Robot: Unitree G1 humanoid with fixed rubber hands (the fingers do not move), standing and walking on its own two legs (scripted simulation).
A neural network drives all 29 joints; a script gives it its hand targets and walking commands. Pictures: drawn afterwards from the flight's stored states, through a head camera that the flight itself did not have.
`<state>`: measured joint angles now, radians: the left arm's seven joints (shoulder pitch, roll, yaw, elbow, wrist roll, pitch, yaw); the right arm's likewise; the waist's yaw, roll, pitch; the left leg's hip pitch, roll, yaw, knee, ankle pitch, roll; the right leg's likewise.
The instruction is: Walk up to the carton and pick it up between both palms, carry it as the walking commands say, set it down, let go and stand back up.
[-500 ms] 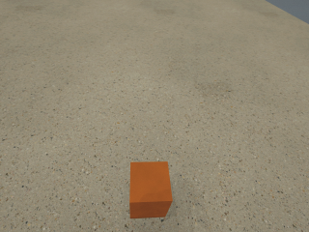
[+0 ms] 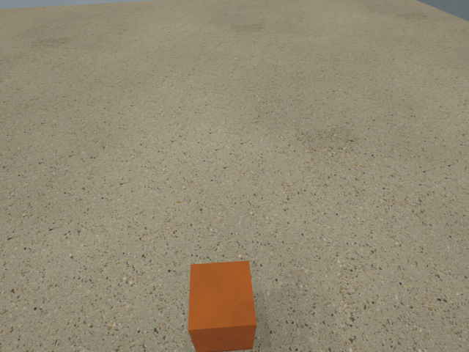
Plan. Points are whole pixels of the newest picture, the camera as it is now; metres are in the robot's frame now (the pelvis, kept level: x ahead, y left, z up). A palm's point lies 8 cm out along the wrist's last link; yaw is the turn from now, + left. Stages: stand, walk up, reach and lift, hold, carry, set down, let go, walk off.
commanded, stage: walk up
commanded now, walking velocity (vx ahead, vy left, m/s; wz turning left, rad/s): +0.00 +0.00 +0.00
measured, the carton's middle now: (222, 307) +0.42 +0.04 -0.62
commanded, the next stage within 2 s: none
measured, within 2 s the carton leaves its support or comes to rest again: neither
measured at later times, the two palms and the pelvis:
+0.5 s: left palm out of the picture +0.00 +0.21 -0.14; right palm out of the picture -0.03 -0.23 -0.13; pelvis -0.01 +0.00 +0.01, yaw +0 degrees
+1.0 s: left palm out of the picture -0.01 +0.27 -0.14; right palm out of the picture -0.06 -0.19 -0.12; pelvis -0.02 +0.04 +0.01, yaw +0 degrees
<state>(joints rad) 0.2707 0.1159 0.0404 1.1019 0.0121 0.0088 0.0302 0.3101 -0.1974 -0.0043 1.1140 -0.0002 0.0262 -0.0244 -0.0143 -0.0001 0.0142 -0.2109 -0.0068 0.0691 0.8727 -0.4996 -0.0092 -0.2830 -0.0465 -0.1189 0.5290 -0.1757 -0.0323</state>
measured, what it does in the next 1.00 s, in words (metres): steps on the spot: left foot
